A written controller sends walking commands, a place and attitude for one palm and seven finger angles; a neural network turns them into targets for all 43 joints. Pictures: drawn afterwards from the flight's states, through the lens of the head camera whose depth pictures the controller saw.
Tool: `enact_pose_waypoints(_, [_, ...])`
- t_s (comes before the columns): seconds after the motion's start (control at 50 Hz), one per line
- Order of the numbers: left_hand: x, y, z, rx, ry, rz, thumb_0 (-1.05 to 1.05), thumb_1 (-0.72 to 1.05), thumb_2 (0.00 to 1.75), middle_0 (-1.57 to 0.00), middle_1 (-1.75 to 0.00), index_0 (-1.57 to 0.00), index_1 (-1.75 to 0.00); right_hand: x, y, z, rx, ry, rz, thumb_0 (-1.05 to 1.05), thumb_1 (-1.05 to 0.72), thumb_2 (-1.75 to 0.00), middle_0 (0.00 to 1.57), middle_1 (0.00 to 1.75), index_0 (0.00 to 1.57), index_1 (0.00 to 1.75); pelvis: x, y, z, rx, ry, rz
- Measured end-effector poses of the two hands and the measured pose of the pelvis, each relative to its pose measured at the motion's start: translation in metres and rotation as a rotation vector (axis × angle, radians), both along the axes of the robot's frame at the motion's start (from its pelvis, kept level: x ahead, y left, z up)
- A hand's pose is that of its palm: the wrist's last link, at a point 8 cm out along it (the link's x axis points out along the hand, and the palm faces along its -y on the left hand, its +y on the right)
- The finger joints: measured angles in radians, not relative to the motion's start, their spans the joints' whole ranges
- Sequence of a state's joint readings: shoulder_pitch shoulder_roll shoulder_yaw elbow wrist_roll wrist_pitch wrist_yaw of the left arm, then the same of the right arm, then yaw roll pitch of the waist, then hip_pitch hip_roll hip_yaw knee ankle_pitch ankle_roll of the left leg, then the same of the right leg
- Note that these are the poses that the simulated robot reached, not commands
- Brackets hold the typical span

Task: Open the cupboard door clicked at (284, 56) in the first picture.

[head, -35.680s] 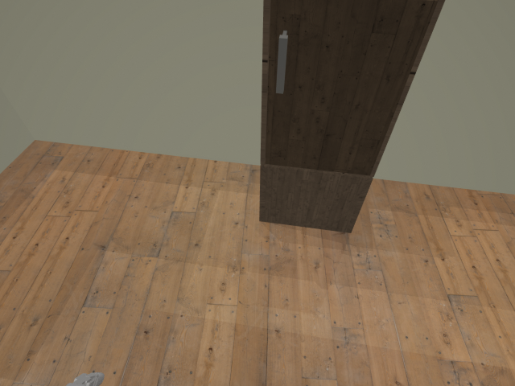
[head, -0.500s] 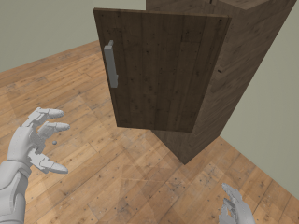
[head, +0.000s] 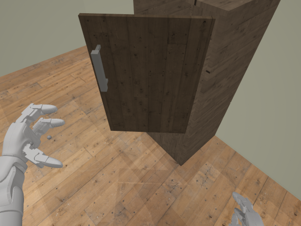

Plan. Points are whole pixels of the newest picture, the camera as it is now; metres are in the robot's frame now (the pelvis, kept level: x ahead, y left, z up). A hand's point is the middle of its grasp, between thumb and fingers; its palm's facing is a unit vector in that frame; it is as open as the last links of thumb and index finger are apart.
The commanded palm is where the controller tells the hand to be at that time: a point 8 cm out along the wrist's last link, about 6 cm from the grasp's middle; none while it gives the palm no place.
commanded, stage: raise the hand with hooked fingers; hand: left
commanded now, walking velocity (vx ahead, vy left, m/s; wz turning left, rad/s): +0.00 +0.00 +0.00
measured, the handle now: (101, 69) +0.59 +0.22 +0.08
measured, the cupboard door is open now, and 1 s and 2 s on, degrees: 46 46 46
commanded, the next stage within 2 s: move the hooked fingers beside the handle in 0.16 s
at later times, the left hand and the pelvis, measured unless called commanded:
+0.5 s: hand (51, 128) +0.32 +0.28 +0.10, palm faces +0.05 -1.00 -0.01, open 14.0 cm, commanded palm +0.30 +0.32 +0.10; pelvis -0.01 +0.01 +0.00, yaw +1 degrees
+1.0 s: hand (62, 104) +0.40 +0.29 +0.10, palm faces +0.03 -1.00 +0.00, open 14.0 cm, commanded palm +0.38 +0.33 +0.10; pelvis +0.00 +0.01 -0.01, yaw -1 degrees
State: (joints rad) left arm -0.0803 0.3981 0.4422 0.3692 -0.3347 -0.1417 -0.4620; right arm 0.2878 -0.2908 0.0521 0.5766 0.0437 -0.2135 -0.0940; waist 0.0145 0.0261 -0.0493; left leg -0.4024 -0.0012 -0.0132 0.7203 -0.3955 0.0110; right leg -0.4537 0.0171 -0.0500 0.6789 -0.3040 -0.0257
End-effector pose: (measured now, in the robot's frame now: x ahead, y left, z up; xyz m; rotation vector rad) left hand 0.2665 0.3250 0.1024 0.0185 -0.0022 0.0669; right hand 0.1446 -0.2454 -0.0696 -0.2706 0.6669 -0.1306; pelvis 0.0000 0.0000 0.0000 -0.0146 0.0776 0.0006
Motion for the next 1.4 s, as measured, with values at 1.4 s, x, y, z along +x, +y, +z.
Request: enact_pose_waypoints(1.4, [0.170,0.022,-0.003,-0.015,0.030,-0.053,-0.02,-0.50,0.30,-0.30,-1.20,-0.30,-1.20,-0.116,-0.002,-0.035,-0.064,0.479,-0.175,0.00,-0.90,-0.90,0.20,0.30,0.21,0.30,-0.005,0.021,-0.016,-0.027,0.180,-0.016])
